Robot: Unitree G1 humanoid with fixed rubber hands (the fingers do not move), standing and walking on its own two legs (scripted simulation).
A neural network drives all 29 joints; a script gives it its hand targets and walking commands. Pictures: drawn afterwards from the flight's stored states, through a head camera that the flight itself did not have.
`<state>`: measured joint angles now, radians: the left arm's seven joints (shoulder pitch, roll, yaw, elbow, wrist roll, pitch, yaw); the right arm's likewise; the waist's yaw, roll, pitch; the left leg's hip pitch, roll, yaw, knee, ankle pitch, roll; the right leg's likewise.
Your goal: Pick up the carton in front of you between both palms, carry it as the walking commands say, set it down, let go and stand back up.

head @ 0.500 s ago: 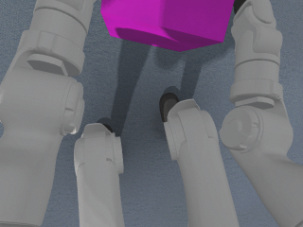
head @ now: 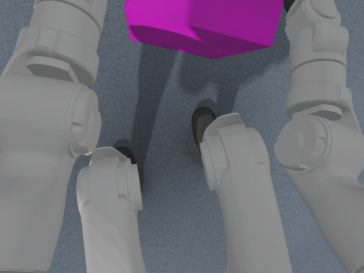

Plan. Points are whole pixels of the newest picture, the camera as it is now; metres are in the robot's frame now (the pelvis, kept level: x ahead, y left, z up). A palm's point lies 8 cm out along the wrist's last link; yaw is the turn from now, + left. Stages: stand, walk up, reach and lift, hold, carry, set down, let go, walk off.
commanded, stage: set down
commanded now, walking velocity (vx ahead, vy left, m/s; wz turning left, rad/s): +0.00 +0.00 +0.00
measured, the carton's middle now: out of the picture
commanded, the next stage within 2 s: let go in 1.80 s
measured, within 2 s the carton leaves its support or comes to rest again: rests again in 0.32 s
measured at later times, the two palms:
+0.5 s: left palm out of the picture +0.59 +0.01 -0.20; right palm out of the picture +0.48 -0.29 -0.20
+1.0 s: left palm out of the picture +0.63 +0.01 -0.11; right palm out of the picture +0.49 -0.33 -0.12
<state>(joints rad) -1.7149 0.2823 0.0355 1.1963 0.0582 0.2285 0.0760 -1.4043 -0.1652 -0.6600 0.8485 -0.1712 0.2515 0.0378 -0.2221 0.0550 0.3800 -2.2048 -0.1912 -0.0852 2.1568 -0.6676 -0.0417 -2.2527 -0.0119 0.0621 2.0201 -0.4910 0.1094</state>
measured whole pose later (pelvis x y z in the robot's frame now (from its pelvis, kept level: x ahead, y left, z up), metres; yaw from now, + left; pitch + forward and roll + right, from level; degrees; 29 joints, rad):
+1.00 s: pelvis -0.01 -0.02 +0.01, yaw -3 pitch +37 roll -2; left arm -1.77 0.51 -0.13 1.16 -0.15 0.25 0.05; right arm -1.48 -0.26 -0.39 0.92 0.15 0.17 -0.15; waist -0.22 0.04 0.41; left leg -2.12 -0.04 -0.06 2.14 -0.67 -0.03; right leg -2.21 -0.01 0.00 2.00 -0.43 0.03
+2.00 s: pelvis +0.03 -0.02 +0.25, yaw +0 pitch +46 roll +1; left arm -1.29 0.29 0.22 0.92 0.14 0.30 0.00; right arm -1.00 -0.14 -0.47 0.64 -0.08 0.26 0.01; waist -0.20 0.06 -0.03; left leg -1.54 -0.06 -0.07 1.13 -0.39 -0.03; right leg -1.62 -0.01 0.03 1.06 -0.24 0.02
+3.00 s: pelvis +0.14 +0.00 +0.38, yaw -3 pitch +1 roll -1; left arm 0.23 0.21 0.04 0.45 0.01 0.05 -0.03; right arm 0.22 -0.21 -0.05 0.45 0.00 0.06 0.07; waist 0.00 0.02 0.04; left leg -0.12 -0.02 -0.05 0.43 -0.33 0.02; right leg -0.22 0.00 0.06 0.39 -0.20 0.04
